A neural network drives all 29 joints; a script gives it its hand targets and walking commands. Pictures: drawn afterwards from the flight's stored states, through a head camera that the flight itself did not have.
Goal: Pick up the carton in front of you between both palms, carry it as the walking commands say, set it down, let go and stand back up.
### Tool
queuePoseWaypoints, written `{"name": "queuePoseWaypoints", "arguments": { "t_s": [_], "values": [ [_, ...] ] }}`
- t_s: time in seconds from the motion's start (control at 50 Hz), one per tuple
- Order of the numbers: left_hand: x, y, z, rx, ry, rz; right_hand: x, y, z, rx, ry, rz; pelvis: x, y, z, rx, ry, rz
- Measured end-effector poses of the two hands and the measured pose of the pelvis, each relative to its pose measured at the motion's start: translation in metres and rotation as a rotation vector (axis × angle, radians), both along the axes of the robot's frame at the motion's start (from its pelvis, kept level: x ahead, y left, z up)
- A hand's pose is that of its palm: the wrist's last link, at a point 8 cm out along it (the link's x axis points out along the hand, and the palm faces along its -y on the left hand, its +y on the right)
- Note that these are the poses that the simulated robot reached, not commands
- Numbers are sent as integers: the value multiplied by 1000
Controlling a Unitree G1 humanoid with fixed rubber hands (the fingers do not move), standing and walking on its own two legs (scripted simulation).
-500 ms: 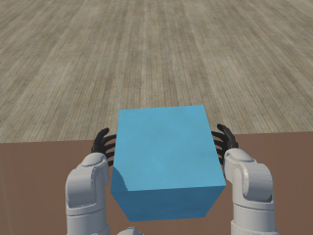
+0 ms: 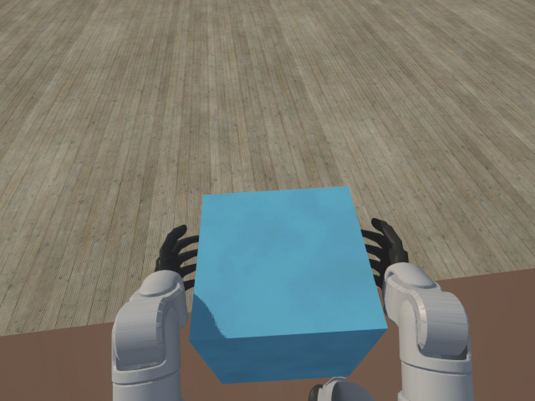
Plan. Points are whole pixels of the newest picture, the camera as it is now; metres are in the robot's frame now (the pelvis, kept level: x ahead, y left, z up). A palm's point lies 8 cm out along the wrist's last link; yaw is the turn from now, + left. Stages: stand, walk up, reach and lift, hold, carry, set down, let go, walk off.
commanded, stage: carry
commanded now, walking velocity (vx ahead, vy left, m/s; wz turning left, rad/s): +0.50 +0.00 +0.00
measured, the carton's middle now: (281, 291) +0.27 +0.00 +0.01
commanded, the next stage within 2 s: none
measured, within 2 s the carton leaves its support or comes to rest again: neither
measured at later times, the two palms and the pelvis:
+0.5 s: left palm (202, 93) +0.68 +0.15 +0.11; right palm (339, 89) +0.70 -0.15 +0.11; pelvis +0.32 -0.02 -0.01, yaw +1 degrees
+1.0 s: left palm (221, 37) +1.04 +0.13 +0.08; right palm (322, 36) +1.03 -0.17 +0.09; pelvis +0.67 -0.01 -0.03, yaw +3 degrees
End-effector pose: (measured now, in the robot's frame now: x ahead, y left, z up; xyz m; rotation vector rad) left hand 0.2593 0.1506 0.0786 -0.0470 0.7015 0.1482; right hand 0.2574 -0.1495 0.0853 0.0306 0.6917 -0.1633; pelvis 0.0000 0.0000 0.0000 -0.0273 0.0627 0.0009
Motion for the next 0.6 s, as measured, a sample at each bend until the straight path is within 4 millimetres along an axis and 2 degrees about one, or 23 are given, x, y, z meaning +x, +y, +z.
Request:
{"name": "queuePoseWaypoints", "arguments": {
  "t_s": [0.14,0.2,0.32,0.48,0.54,0.6],
  "values": [
    [128,-11,10,31,-95,57,144,-11,-1,21,-96,65,108,-23,-32,7,-29,35],
    [173,-12,10,56,-34,70,199,-11,-1,2,-38,112,138,-31,-26,13,-21,44],
    [260,-9,15,61,53,75,293,-7,7,-8,48,136,203,-40,-9,32,4,42],
    [403,-6,31,74,28,27,424,-5,20,-19,22,108,307,-28,-8,31,29,19],
    [459,-1,25,67,26,12,474,-1,16,-18,21,87,355,-18,-17,24,31,15],
    [515,3,10,46,24,-15,520,3,6,-34,23,55,405,-6,-31,25,18,4]
  ]
}}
